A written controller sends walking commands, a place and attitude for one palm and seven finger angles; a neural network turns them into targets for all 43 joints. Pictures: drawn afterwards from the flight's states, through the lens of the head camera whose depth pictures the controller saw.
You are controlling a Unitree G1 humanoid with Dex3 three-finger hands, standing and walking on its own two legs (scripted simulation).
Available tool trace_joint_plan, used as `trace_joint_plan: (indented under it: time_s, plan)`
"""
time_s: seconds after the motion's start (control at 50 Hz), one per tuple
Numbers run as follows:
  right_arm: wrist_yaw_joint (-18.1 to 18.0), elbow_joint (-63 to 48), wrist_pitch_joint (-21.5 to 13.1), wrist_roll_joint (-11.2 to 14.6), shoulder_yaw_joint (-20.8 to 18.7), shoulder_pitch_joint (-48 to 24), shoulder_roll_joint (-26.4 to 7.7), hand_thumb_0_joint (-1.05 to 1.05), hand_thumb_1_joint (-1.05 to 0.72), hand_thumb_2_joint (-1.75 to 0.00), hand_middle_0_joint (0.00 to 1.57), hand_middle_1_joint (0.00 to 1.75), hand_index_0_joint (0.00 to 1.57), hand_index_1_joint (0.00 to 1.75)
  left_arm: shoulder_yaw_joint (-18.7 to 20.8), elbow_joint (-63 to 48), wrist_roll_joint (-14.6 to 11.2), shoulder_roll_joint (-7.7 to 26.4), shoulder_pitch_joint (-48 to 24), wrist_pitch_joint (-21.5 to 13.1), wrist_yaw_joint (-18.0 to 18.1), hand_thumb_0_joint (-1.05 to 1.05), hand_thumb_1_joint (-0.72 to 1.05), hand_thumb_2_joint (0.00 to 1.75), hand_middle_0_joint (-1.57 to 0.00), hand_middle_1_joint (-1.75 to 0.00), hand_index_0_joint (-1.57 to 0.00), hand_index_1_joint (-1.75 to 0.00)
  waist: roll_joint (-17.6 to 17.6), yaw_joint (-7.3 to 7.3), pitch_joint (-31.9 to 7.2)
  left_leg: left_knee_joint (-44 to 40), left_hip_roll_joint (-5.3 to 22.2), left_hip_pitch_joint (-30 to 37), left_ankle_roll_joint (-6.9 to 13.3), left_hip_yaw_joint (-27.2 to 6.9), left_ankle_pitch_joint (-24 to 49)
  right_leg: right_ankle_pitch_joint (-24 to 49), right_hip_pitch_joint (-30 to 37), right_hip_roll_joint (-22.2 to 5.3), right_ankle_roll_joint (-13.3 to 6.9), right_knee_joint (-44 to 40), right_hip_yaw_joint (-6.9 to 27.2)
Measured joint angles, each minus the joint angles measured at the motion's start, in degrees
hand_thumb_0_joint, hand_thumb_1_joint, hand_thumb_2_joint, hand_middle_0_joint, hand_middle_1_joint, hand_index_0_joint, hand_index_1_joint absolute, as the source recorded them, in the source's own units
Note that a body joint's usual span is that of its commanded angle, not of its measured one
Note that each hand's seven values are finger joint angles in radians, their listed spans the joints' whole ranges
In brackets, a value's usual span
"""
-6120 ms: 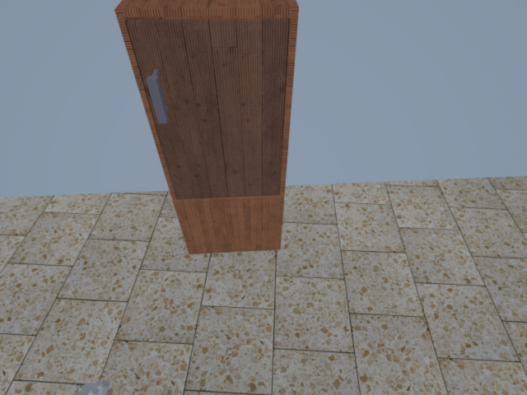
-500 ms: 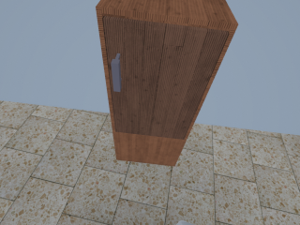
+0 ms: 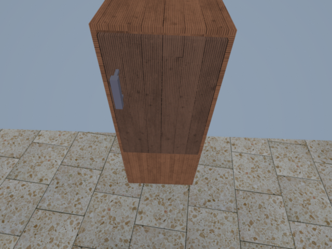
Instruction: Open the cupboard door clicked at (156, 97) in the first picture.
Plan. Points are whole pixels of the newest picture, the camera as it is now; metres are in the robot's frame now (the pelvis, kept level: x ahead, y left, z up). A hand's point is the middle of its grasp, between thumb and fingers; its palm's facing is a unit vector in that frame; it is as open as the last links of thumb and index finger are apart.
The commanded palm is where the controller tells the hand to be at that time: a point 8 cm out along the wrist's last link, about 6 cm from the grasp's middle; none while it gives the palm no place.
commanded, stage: come to a stop and stand still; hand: left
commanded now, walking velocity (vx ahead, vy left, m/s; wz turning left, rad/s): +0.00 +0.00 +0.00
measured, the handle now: (118, 89) +0.59 +0.18 +0.05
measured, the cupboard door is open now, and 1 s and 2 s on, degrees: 0 0 0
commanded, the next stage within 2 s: look again from close up in 0.86 s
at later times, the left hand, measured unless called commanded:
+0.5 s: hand out of the picture -0.04 +0.09 -0.18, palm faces +0.09 -0.99 -0.12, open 7.4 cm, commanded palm none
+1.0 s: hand out of the picture +0.00 +0.12 -0.17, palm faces +0.06 -0.98 -0.18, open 7.4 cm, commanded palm none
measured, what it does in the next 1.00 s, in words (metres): stands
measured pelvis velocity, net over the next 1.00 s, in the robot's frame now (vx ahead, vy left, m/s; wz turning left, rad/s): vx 0.02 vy -0.03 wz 0.02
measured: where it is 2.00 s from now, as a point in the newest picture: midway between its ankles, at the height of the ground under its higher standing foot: outside the picture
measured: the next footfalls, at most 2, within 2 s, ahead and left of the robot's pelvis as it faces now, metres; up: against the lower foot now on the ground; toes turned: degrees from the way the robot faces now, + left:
none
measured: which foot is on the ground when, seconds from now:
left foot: down 0.00-1.00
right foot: down 0.00-1.00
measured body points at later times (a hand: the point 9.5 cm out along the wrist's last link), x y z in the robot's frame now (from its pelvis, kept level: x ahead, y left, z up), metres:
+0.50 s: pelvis +0.00 -0.04 +0.00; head +0.00 -0.04 +0.45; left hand -0.04 +0.14 -0.16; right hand -0.01 -0.25 -0.16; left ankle +0.03 +0.09 -0.74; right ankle -0.01 -0.14 -0.74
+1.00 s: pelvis +0.02 -0.03 +0.00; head +0.03 -0.04 +0.45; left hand -0.01 +0.17 -0.16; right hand +0.01 -0.24 -0.16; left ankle +0.03 +0.09 -0.74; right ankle +0.00 -0.14 -0.74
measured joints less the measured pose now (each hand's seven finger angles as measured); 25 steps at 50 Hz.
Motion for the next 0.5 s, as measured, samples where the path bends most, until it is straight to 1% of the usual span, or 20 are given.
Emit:
trace_joint_plan:
  time_s: [0.02,0.06,0.12,0.3,0.5]
  plan:
    - [0.12,0.58,0.26,0.14,0.04,-0.12,-0.09,0.0,-0.91,-0.9,0.2,0.3,0.2,0.3,-0.15,0.57,0.11,-0.33,-0.47,-0.21,0.52,0.01,0.92,0.89,-0.2,-0.3,-0.19,-0.3,0.61,0.04,0.34,1.03,0.55,-0.15,-0.39,-0.18,-0.49,1.02,0.11,0.47,0.09,0.11,-0.11]
    - [0.34,1.26,0.47,0.17,0.22,0.11,-0.23,0.0,-0.91,-0.9,0.2,0.3,0.2,0.3,-0.62,1.26,-0.07,-0.7,-0.45,-0.61,0.79,0.01,0.93,0.89,-0.2,-0.3,-0.19,-0.3,1.83,-0.32,0.25,1.25,1.4,0.16,-0.99,-0.95,-0.48,0.75,0.51,1.32,0.17,0.57,-0.81]
    - [0.57,1.66,0.46,0.03,0.54,0.51,0.03,0.0,-0.91,-0.9,0.19,0.3,0.2,0.3,-1.08,1.56,-0.46,-0.98,0.39,-1.37,0.71,0.01,0.93,0.89,-0.2,-0.3,-0.19,-0.3,2.41,-0.36,-0.51,1.11,2.12,0.52,-1.82,-1.54,-0.34,0.13,0.9,2.07,-0.36,0.66,-1.36]
    - [0.63,1.21,0.08,0.09,1.05,-0.83,0.92,0.0,-0.91,-0.9,0.19,0.3,0.2,0.3,-1.55,1.7,-0.68,-2.63,2.35,-2.04,0.78,0.01,0.92,0.89,-0.2,-0.3,-0.19,-0.3,2.24,0.57,-0.55,1.01,3.58,0.81,-3.38,-2.57,-0.05,0.08,1.47,3.61,-1.99,0.38,-2.3]
    - [0.3,0.25,-0.18,0.16,0.93,-2.88,0.63,0.0,-0.91,-0.9,0.19,0.3,0.2,0.3,-1.54,2.0,-0.55,-4.25,4.23,-2.41,0.67,0.0,0.91,0.89,-0.2,-0.3,-0.19,-0.3,1.66,1.62,-0.01,0.88,4.18,0.78,-4.05,-3.25,-0.18,0.09,1.93,4.29,-2.63,-0.43,-2.91]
